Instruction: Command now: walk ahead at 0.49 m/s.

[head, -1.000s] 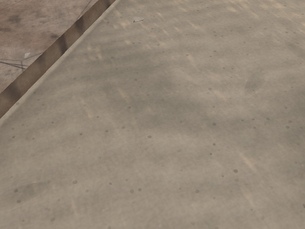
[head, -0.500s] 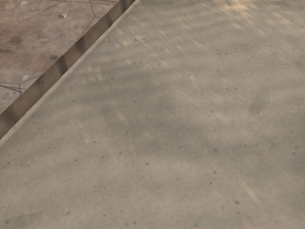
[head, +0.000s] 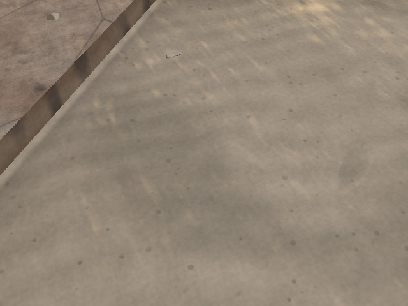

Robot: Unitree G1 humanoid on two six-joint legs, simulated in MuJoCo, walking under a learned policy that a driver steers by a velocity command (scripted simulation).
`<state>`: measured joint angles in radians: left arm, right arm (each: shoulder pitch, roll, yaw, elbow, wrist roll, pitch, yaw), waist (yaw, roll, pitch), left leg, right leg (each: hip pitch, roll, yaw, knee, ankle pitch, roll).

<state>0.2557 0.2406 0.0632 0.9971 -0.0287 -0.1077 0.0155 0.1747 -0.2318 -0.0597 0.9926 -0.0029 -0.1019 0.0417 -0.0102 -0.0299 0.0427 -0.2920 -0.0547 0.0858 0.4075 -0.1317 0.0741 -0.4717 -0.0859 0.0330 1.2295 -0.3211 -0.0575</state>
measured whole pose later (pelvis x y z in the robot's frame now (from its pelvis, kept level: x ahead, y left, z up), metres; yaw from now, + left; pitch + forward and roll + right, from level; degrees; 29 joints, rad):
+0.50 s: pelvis +0.28 -0.07 -0.01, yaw +0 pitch +2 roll +1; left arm 0.09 0.24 0.06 0.91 0.00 -0.10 -0.03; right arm 0.29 -0.26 -0.05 1.03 0.02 -0.08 -0.01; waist -0.02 0.02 0.05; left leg -0.34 0.00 -0.04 1.17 -0.49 0.01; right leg -0.41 0.01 -0.06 0.51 -0.13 -0.05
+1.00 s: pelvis +0.39 -0.06 +0.00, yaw +0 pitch +0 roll -1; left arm 0.17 0.22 0.03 1.03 0.01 -0.02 0.03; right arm 0.13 -0.21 -0.06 1.04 0.00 -0.01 -0.03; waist 0.01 -0.01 0.01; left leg -0.30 0.03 0.00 0.51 -0.21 -0.01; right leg -0.17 0.02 -0.07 0.46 -0.30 -0.03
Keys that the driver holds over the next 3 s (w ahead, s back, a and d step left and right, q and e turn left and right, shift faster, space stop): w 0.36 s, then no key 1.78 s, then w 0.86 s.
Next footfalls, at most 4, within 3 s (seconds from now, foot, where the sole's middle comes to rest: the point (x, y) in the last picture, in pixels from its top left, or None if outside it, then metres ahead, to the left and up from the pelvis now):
0.38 right None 0.40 -0.16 -0.77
0.82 left None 0.47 0.07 -0.77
2.46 left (179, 287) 0.53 0.10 -0.77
2.96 right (242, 189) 0.92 -0.13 -0.77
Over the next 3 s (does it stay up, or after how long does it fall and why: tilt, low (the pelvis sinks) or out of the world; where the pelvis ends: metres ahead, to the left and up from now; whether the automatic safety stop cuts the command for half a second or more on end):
stays up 0.75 -0.03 -0.03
